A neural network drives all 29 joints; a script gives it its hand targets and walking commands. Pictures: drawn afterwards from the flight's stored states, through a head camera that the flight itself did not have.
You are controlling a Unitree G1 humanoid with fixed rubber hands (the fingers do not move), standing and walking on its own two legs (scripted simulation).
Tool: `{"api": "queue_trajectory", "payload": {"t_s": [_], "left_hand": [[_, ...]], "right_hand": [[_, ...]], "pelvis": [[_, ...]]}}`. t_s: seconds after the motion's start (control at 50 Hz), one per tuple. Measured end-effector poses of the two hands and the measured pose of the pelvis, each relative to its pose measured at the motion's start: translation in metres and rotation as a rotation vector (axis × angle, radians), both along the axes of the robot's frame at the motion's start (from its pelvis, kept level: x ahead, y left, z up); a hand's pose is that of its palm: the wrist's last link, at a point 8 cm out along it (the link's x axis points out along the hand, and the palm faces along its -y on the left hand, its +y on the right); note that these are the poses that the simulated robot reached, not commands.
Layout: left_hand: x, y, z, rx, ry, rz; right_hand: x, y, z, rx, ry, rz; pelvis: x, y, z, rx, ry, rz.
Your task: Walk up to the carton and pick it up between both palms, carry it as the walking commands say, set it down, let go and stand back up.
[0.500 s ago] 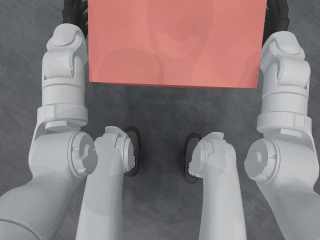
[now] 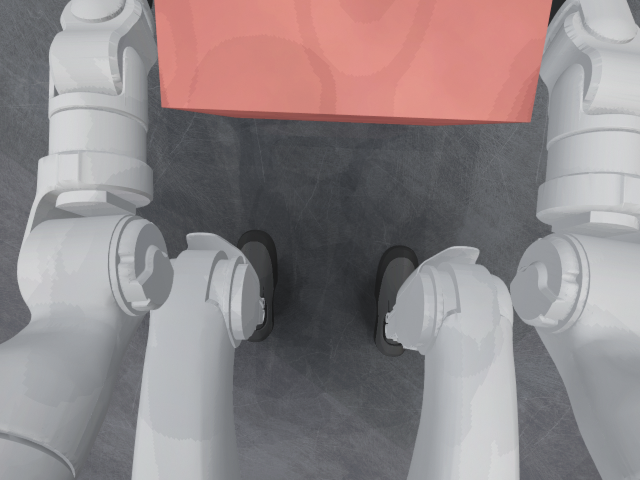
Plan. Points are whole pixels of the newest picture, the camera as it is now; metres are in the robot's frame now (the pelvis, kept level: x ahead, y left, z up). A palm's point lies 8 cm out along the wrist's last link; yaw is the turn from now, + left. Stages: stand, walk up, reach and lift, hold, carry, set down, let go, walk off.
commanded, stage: set down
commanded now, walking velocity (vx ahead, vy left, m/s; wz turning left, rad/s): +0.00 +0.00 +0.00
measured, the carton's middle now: out of the picture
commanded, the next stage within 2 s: none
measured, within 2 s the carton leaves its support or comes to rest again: rests again in 0.80 s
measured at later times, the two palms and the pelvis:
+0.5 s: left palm out of the picture +0.56 +0.20 -0.19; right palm out of the picture +0.56 -0.19 -0.19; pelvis +0.00 +0.00 -0.04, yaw +0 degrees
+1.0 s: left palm out of the picture +0.56 +0.20 -0.21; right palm (528, 6) +0.56 -0.19 -0.21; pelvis +0.00 +0.00 -0.05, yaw +0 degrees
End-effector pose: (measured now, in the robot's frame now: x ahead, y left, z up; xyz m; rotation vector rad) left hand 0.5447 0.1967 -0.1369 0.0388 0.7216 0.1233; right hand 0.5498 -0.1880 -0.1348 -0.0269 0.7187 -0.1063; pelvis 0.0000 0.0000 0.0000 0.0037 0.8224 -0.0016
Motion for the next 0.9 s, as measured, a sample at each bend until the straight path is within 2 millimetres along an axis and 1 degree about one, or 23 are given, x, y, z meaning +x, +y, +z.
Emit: {"api": "queue_trajectory", "payload": {"t_s": [0.22, 0.34, 0.46, 0.64, 0.9], "left_hand": [[0.009, 0.000, -0.037, 0.010, 0.007, -0.010], [0.013, 0.000, -0.051, 0.015, 0.008, -0.014], [0.016, -0.001, -0.054, 0.016, 0.006, -0.014], [0.014, 0.000, -0.055, 0.017, 0.013, -0.009], [0.012, 0.001, -0.071, 0.025, 0.028, -0.018]], "right_hand": [[0.008, 0.000, -0.036, -0.006, 0.005, -0.001], [0.011, 0.000, -0.050, -0.007, 0.006, -0.002], [0.013, -0.001, -0.054, -0.007, 0.003, -0.004], [0.013, 0.000, -0.055, -0.008, 0.010, 0.001], [0.011, 0.002, -0.071, -0.013, 0.024, 0.006]], "pelvis": [[0.002, 0.001, -0.025, -0.002, -0.040, -0.001], [0.003, 0.001, -0.036, -0.002, -0.065, -0.001], [0.003, 0.001, -0.043, 0.000, -0.086, -0.003], [0.001, 0.000, -0.045, 0.002, -0.102, -0.007], [-0.002, 0.000, -0.051, -0.001, -0.136, -0.007]]}}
